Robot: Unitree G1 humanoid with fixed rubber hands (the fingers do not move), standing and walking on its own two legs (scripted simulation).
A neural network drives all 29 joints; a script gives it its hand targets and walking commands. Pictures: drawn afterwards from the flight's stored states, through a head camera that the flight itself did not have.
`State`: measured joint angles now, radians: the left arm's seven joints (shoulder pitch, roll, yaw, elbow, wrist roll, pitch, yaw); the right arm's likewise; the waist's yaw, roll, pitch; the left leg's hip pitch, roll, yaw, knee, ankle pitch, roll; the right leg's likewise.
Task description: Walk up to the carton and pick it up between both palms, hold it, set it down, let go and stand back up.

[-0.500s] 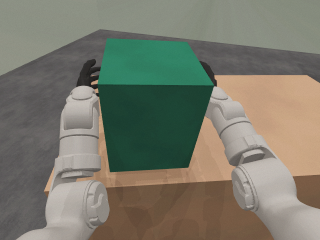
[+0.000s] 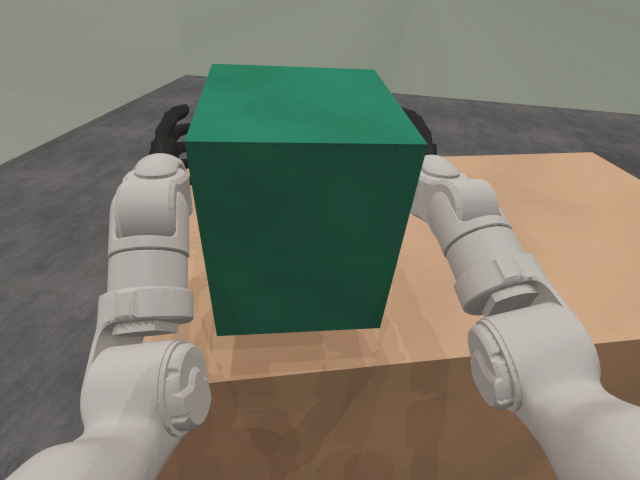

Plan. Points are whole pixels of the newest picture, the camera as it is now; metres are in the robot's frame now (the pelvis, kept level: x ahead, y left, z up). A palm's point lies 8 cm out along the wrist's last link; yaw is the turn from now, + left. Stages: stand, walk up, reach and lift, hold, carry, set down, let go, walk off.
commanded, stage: reach and lift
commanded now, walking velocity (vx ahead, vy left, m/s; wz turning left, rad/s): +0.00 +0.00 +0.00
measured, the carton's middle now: (297, 198) +0.38 +0.00 +0.23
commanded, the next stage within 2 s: hold in 0.86 s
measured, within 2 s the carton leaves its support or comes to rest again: neither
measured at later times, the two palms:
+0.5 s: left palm (166, 146) +0.38 +0.15 +0.30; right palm (426, 149) +0.38 -0.15 +0.30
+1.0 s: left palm (166, 130) +0.38 +0.14 +0.32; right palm (434, 131) +0.38 -0.15 +0.32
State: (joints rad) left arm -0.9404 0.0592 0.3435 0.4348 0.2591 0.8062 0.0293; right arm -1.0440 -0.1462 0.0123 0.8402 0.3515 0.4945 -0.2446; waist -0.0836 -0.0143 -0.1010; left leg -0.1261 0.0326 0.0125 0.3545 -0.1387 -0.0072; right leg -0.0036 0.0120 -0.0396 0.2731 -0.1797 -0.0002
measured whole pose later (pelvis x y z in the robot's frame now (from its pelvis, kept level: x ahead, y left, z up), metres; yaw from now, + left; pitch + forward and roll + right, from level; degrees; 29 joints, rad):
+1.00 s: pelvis +0.01 +0.00 +0.00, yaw +0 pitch -3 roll -1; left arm -1.07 0.11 0.35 0.52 0.23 0.90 0.02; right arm -1.18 -0.21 0.07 0.89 0.46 0.63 -0.29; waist -0.08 0.01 -0.18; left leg -0.16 0.04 -0.01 0.37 -0.15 -0.02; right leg -0.03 0.03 -0.01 0.27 -0.18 -0.01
